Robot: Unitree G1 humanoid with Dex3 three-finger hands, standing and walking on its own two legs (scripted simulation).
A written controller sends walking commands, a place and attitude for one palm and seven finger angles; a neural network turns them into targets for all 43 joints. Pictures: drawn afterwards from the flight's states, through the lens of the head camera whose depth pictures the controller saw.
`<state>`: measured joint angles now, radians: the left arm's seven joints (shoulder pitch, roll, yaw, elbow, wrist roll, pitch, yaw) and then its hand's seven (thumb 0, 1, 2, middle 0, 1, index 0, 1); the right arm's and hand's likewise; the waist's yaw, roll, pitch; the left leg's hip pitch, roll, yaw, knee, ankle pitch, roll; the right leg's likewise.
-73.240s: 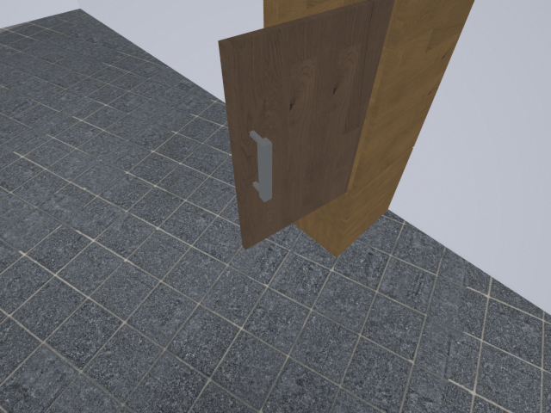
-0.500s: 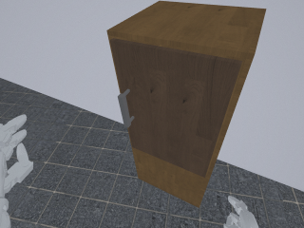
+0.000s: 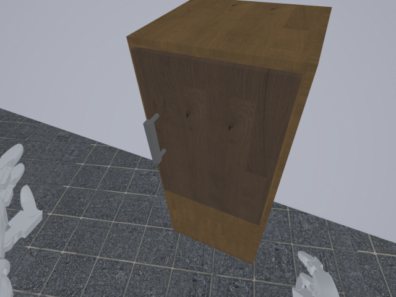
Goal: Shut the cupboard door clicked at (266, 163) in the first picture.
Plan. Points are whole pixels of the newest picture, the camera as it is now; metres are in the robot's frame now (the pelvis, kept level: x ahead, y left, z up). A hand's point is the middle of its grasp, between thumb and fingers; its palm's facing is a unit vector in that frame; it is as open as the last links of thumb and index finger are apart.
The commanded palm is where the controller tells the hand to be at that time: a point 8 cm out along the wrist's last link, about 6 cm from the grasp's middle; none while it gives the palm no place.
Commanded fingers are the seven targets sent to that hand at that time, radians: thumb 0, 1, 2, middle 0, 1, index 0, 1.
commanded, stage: step back with the hand held close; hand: left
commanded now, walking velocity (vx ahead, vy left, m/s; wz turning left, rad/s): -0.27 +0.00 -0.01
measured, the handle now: (156, 139) +0.56 +0.19 -0.02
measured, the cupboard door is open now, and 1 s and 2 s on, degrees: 0 0 0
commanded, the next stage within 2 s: stop stepping back and stand still in 1.36 s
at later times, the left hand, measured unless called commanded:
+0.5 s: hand (5, 249) +0.14 +0.29 +0.15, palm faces +0.44 -0.76 -0.48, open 7.4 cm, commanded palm +0.08 +0.32 +0.17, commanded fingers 0.00 0.90 0.90 -0.20 -0.30 -0.20 -0.30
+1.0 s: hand out of the picture +0.07 +0.28 +0.16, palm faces +0.52 -0.69 -0.51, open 7.4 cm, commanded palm +0.00 +0.31 +0.17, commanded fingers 0.00 0.90 0.90 -0.20 -0.30 -0.20 -0.30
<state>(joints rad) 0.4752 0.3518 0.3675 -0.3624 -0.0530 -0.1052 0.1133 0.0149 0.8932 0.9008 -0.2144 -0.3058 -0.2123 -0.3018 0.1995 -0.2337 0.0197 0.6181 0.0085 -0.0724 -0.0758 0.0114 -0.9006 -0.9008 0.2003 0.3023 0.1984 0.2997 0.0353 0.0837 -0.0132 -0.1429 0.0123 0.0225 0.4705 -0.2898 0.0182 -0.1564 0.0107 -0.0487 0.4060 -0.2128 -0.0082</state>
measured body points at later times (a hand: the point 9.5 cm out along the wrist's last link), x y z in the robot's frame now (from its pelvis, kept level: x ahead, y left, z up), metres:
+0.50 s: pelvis -0.06 +0.02 -0.02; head -0.07 +0.02 +0.43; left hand +0.11 +0.32 +0.18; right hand +0.10 -0.23 -0.09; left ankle -0.02 +0.10 -0.74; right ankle +0.01 -0.12 -0.74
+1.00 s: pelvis -0.12 +0.00 -0.03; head -0.12 +0.01 +0.42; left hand +0.04 +0.32 +0.19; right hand +0.04 -0.24 -0.11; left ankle -0.02 +0.11 -0.74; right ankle +0.00 -0.11 -0.74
